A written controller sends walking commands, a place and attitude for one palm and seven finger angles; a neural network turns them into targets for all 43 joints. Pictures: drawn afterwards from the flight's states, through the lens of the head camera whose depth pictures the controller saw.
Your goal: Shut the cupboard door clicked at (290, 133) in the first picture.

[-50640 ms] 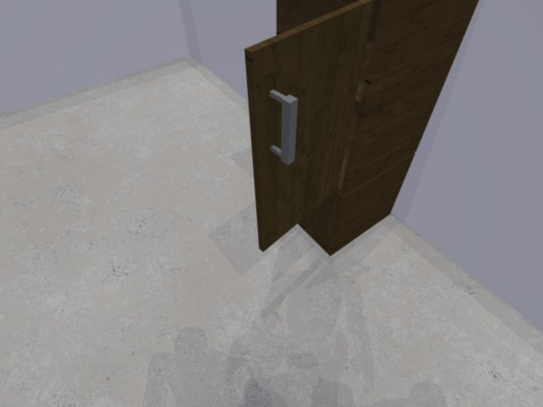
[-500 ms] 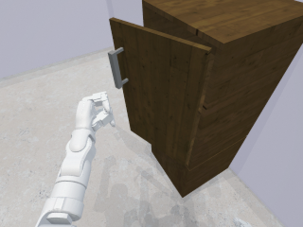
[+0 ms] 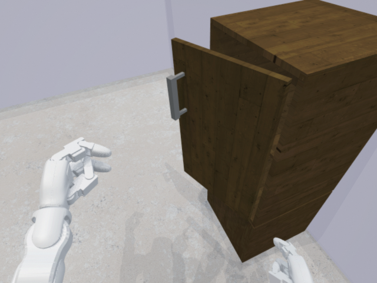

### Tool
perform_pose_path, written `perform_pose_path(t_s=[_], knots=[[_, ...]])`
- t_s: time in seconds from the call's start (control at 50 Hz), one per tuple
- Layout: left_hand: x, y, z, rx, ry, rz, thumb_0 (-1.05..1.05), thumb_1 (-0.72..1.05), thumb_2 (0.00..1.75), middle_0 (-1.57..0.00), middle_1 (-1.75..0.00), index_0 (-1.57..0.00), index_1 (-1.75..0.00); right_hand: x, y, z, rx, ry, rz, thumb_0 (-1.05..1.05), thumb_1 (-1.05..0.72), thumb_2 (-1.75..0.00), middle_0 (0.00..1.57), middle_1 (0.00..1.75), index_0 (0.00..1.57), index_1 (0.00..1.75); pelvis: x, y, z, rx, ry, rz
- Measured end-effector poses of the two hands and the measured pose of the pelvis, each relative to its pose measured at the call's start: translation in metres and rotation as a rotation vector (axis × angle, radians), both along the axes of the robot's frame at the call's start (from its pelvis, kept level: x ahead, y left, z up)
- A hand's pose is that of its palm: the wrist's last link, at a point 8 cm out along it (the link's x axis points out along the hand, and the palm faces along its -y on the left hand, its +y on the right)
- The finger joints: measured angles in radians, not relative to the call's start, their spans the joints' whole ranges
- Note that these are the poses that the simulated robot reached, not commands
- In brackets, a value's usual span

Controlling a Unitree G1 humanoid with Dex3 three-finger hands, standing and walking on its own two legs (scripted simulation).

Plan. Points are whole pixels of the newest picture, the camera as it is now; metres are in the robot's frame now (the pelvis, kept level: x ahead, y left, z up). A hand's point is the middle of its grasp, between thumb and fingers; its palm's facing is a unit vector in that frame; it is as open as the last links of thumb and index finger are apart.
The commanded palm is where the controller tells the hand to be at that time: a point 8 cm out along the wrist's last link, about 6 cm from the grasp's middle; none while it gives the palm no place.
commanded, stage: draw the hand back to the body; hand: left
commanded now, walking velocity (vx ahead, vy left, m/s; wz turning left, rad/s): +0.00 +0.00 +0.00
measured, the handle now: (178, 96) +0.62 +0.11 +0.08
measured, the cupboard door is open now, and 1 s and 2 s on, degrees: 21 21 21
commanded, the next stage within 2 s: step back with the hand held close in 0.68 s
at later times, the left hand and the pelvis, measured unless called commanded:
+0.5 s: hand (38, 202) +0.19 +0.28 +0.15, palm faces +0.51 -0.77 -0.38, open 7.2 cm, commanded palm +0.14 +0.30 +0.17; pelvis +0.00 +0.00 +0.00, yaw +0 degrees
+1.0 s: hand (45, 202) +0.20 +0.27 +0.15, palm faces +0.40 -0.79 -0.47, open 7.4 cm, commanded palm +0.13 +0.31 +0.17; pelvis -0.01 +0.01 +0.00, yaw -1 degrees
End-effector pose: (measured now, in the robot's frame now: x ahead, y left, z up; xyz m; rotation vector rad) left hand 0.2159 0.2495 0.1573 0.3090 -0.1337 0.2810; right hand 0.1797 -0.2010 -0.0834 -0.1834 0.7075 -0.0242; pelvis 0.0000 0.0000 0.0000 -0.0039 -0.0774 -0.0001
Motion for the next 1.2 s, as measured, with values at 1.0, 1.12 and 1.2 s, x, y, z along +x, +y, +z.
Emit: perform_pose_path(t_s=[1.0,1.12,1.2], knots=[[-0.061,0.055,0.011,0.2,0.039,0.149,0.02,0.89,0.9,-0.21,-0.31,-0.21,-0.3,-0.021,-0.028,-0.004,-0.059,0.054,-0.106,0.02,-0.9,-0.9,0.21,0.3,0.2,0.3,-0.008,0.007,-0.003,-0.014,0.072,-0.01],[-0.069,0.059,0.014,0.246,0.034,0.082,0.02,0.88,0.9,-0.21,-0.31,-0.21,-0.3,-0.037,-0.031,0.002,-0.093,0.06,-0.164,0.02,-0.9,-0.9,0.2,0.3,0.2,0.3,-0.022,0.017,-0.005,-0.005,0.083,-0.023],[-0.082,0.069,0.02,0.276,-0.011,0.079,0.02,0.88,0.9,-0.21,-0.31,-0.22,-0.3,-0.049,-0.026,0.009,-0.104,0.042,-0.175,0.01,-0.9,-0.9,0.2,0.3,0.2,0.3,-0.035,0.021,-0.007,-0.003,0.079,-0.029]])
